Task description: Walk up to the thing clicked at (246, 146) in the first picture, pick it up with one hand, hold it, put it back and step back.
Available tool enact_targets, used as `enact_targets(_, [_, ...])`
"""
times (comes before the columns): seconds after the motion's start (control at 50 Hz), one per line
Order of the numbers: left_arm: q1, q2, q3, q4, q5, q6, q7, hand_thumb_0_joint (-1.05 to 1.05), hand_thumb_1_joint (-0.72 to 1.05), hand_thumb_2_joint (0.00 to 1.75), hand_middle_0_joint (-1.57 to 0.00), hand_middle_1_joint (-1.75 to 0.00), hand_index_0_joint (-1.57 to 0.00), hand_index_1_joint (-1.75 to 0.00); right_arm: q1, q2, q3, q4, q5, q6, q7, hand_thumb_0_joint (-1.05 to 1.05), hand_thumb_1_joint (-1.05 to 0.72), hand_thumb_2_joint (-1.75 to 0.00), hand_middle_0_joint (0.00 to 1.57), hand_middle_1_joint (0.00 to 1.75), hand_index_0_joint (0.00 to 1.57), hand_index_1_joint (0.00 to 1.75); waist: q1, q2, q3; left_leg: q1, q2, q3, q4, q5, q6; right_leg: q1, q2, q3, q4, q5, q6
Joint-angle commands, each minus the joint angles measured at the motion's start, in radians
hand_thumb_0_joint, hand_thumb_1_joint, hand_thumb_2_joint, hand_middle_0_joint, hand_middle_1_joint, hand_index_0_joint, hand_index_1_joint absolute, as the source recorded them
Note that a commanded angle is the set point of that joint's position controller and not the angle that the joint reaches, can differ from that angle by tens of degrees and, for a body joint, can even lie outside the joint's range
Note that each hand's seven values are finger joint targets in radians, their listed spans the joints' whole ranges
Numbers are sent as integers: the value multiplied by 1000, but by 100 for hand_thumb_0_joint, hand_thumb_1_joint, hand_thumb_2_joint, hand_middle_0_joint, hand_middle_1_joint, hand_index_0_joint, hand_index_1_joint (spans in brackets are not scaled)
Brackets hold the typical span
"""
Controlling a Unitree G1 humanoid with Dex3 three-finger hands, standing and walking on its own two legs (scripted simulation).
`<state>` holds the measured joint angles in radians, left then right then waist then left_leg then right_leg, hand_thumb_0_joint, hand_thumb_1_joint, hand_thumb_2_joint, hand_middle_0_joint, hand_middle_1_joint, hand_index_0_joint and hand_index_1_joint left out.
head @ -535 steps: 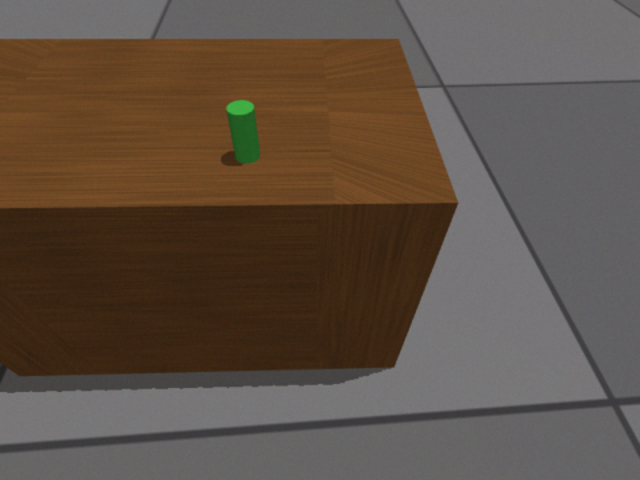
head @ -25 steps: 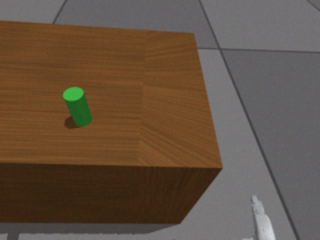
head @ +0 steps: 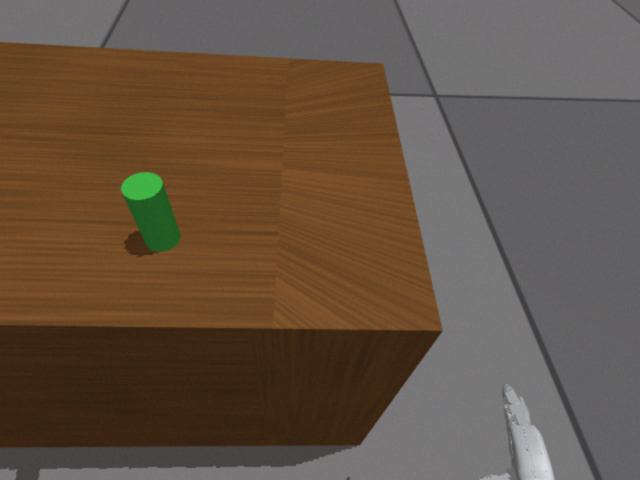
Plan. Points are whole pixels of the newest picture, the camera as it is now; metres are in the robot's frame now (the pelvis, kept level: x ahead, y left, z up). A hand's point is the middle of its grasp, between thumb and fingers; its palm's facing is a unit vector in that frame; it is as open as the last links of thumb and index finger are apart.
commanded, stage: approach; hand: left
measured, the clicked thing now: (153, 214) +0.46 +0.22 +0.04
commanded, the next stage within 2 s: close in in 0.34 s
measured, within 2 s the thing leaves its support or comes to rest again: neither
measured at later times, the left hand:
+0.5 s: hand (68, 245) +0.40 +0.30 +0.06, palm faces +0.12 -0.99 +0.06, open 17.6 cm
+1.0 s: hand (129, 239) +0.41 +0.23 +0.05, palm faces +0.18 -0.98 +0.03, open 17.6 cm
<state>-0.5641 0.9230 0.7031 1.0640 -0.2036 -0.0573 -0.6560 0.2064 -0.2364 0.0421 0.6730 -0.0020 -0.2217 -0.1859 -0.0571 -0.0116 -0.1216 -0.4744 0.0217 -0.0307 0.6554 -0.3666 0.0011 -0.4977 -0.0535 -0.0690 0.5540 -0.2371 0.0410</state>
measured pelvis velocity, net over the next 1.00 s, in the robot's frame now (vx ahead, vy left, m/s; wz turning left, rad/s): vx -0.02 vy -0.01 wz -0.02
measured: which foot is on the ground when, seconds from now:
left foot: down 0.00-1.00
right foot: down 0.00-1.00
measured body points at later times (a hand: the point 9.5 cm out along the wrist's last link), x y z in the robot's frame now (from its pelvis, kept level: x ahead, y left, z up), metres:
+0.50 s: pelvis -0.01 +0.00 -0.02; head +0.06 +0.03 +0.43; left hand +0.38 +0.35 +0.06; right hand +0.15 -0.26 -0.07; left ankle -0.03 +0.11 -0.73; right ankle +0.01 -0.15 -0.73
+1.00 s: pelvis -0.02 -0.01 -0.03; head +0.05 +0.00 +0.41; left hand +0.40 +0.29 +0.06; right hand +0.13 -0.27 -0.08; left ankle -0.03 +0.11 -0.73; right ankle +0.01 -0.15 -0.73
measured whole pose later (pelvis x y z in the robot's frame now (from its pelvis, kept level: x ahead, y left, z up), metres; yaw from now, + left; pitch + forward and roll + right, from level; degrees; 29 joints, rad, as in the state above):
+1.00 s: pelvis -0.02 -0.01 -0.03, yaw -1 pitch +14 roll -1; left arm -0.57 0.45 0.44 0.85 -0.19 -0.25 -0.21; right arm 0.34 -0.23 -0.02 0.29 0.00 -0.09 -0.04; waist -0.09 -0.02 -0.11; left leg -0.68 0.03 -0.02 0.91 -0.47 -0.02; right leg -0.74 -0.05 -0.04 0.85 -0.35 0.02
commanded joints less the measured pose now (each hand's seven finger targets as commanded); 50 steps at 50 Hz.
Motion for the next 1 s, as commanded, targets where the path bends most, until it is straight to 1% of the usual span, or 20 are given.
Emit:
enact_targets(0.0, [-336, 440, 65, -269, -35, -70, -1, 0, -60, 5, -9, -8, -7, -10, -43, -143, -36, -152, 6, -48, -13, 0, 54, -5, 5, 5, 5, 5, 33, 215, -294, 172, -28, -7, -73, 449, -9, 143, 44, -6, -20, 233, -63])
enact_targets(0.06, [-253, 311, -11, -160, -33, -51, 4, 0, -59, 6, -9, -8, -7, -10, -54, -138, -37, -136, 6, -47, -14, 0, 54, -5, 5, 5, 5, 5, 15, 174, -240, 149, -28, -7, -78, 407, -5, 102, 46, -8, -20, 202, -62])
enact_targets(0.14, [-327, 272, -52, -217, -42, -77, 31, 0, -61, 5, -9, -8, -8, -9, -82, -142, -36, -125, 2, -55, -14, 0, 55, -4, 5, 5, 5, 5, 3, 176, -251, 142, -29, -4, -66, 337, -1, 72, 43, -6, -12, 160, -59])
enact_targets(0.2, [-304, 169, -106, -187, -50, -105, 44, 0, -59, 5, -8, -8, -7, -9, -74, -148, -42, -124, -2, -59, -7, 0, 56, -4, 5, 5, 5, 5, -18, 146, -251, 150, -24, -9, -44, 349, -1, 32, 43, -9, 6, 168, -53])
enact_targets(0.4, [-367, 62, -123, -277, -49, -233, 189, 0, -59, 4, -6, -6, -7, -6, 17, -166, -83, -255, -6, -31, 48, 0, 55, -4, 5, 5, 5, 5, -43, 146, -332, 117, -17, -8, 49, 344, -8, -24, 37, 1, 86, 162, -55])
enact_targets(0.44, [-375, 18, -141, -305, -46, -260, 223, 0, -58, 4, -5, -7, -8, -6, 39, -150, -77, -290, -9, -20, 70, 0, 55, -4, 5, 5, 5, 5, -31, 174, -352, 101, -12, -7, 76, 380, -16, -34, 37, 4, 117, 177, -58])
enact_targets(0.48, [-359, 21, -121, -308, -41, -275, 261, 0, -60, 3, -6, -7, -8, -6, 59, -175, -107, -327, -12, -9, 85, 0, 54, -5, 5, 5, 5, 5, -23, 203, -393, 109, -5, -11, 104, 433, -25, -42, 39, 3, 145, 193, -61])
enact_targets(0.54, [-414, -13, -133, -413, -31, -298, 322, 0, -57, 4, -5, -7, -7, -6, 36, -141, -91, -395, -14, 8, 115, 0, 53, -5, 5, 5, 5, 5, 11, 246, -428, 94, 3, -16, 122, 480, -39, -32, 40, 4, 181, 200, -67])
enact_targets(0.56, [-398, 30, -88, -443, -26, -304, 346, 0, -58, 3, -5, -6, -7, -4, 42, -179, -126, -414, -15, 15, 117, 0, 53, -5, 5, 5, 5, 5, 18, 262, -475, 108, 5, -14, 128, 502, -43, -11, 41, 6, 191, 216, -68])
enact_targets(0.58, [-373, 10, -101, -422, -17, -298, 363, 0, -58, 2, -5, -6, -7, -4, 44, -185, -132, -431, -14, 23, 119, 0, 53, -5, 5, 5, 5, 5, 15, 254, -467, 96, 7, -14, 130, 492, -42, -14, 44, 8, 197, 207, -69])
enact_targets(0.6, [-362, -61, -153, -427, -10, -291, 373, 0, -58, 2, -5, -5, -7, -4, 72, -158, -112, -430, -14, 30, 128, 0, 52, -5, 5, 5, 5, 5, 15, 236, -447, 75, 10, -14, 128, 489, -42, -11, 45, 10, 206, 210, -71])
enact_targets(0.66, [-300, -77, -133, -403, -9, -278, 396, 0, -57, 1, -5, -5, -7, -4, 68, -158, -127, -467, -7, 49, 131, 0, 52, -5, 5, 5, 5, 5, 14, 169, -443, -9, 2, 0, 138, 438, -30, 54, 44, 22, 216, 234, -66])
enact_targets(0.7, [-341, -142, -198, -441, -5, -269, 399, 0, -57, 1, -5, -5, -7, -3, 65, -156, -130, -493, -5, 58, 133, 0, 53, -5, 5, 5, 5, 5, -4, 146, -419, -25, 0, 9, 140, 387, -22, 39, 43, 30, 213, 216, -63])
enact_targets(0.74, [-319, -113, -155, -421, -5, -261, 423, 0, -55, 2, -4, -4, -6, -3, 54, -178, -155, -523, 1, 64, 130, 0, 53, -5, 5, 5, 5, 5, 3, 101, -382, -65, -2, 11, 129, 334, -17, 42, 44, 28, 215, 185, -61])
enact_targets(0.76, [-328, -126, -167, -425, -2, -261, 429, 0, -56, 2, -4, -4, -6, -2, 107, -153, -139, -495, 1, 72, 134, 0, 53, -5, 5, 5, 5, 5, -4, 116, -382, -68, -5, 16, 134, 323, -15, 41, 43, 30, 218, 186, -60])
enact_targets(0.8, [-319, -230, -232, -397, -9, -253, 426, 0, -56, 3, -4, -4, -6, -3, 112, -146, -145, -512, 5, 74, 135, 0, 53, -5, 5, 5, 5, 5, -26, 61, -334, -78, -6, 19, 132, 280, -8, 12, 45, 30, 213, 163, -56])
enact_targets(0.84, [-361, -172, -217, -431, 3, -256, 435, 0, -55, 2, -4, -3, -6, -1, 130, -155, -149, -527, 7, 77, 132, 0, 53, -5, 5, 5, 5, 5, -35, 68, -349, -80, -14, 29, 139, 258, -1, 20, 40, 39, 211, 174, -50])
enact_targets(0.88, [-386, -213, -248, -432, 1, -259, 432, 0, -55, 3, -4, -3, -6, -1, 147, -122, -120, -532, 8, 81, 137, 0, 54, -5, 5, 5, 5, 5, -37, 71, -343, -82, -17, 31, 141, 247, -1, 13, 37, 40, 214, 171, -49])
enact_targets(0.94, [-418, -186, -238, -462, 1, -263, 450, 0, -54, 4, -3, -2, -5, -1, 173, -153, -152, -531, 8, 88, 135, 0, 54, -5, 5, 5, 5, 5, -43, 97, -344, -53, -22, 34, 140, 210, -2, -12, 35, 40, 208, 137, -49])
enact_targets(0.98, [-421, -236, -275, -459, 11, -254, 462, 0, -52, 3, -3, -1, -5, 0, 163, -134, -136, -561, 8, 84, 138, 0, 54, -5, 5, 5, 5, 5, -44, 82, -349, -57, -22, 33, 136, 189, -1, -10, 34, 42, 208, 124, -49])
